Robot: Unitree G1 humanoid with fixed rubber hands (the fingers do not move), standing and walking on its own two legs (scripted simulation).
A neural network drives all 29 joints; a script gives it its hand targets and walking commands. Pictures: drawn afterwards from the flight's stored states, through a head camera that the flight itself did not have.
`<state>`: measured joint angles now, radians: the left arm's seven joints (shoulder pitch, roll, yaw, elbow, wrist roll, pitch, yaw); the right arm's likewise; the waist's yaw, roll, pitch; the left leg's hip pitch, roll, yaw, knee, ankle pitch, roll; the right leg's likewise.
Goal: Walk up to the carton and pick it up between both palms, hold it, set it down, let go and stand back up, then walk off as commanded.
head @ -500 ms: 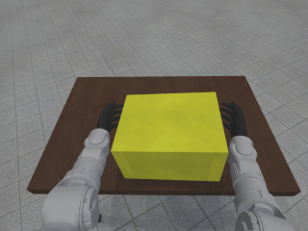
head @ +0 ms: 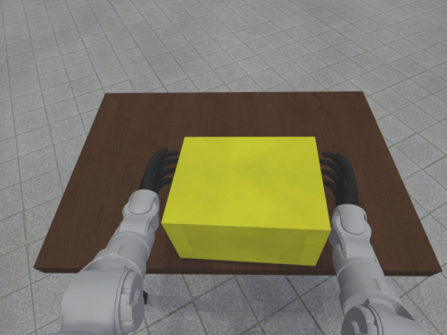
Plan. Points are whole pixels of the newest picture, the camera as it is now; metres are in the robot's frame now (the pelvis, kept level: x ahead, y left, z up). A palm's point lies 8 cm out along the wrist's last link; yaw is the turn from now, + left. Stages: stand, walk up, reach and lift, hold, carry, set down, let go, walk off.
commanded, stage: set down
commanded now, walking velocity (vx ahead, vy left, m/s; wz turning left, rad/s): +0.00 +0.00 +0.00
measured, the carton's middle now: (246, 198) +0.40 -0.02 -0.03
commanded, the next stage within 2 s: none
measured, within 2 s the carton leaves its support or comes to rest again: rests again in 0.26 s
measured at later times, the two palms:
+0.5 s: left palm (154, 191) +0.40 +0.16 +0.01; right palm (344, 211) +0.35 -0.20 +0.00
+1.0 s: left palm (150, 191) +0.40 +0.17 +0.00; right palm (341, 206) +0.36 -0.20 -0.01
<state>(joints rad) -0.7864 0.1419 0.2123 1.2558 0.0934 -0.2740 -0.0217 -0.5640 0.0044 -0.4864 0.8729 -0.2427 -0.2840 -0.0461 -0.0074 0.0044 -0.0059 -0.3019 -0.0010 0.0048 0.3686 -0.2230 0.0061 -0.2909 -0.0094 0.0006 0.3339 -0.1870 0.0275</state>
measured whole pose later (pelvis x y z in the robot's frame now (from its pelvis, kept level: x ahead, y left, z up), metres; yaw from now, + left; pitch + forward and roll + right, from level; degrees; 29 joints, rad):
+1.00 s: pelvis -0.02 +0.00 -0.01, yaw +0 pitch +19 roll -1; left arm -0.90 0.14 0.24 1.42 -0.07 -0.44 0.02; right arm -0.68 -0.10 -0.37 1.13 -0.09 -0.40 -0.10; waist -0.01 0.00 -0.13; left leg -0.59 0.00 0.00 0.46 -0.20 0.01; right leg -0.56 -0.01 0.00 0.39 -0.16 0.03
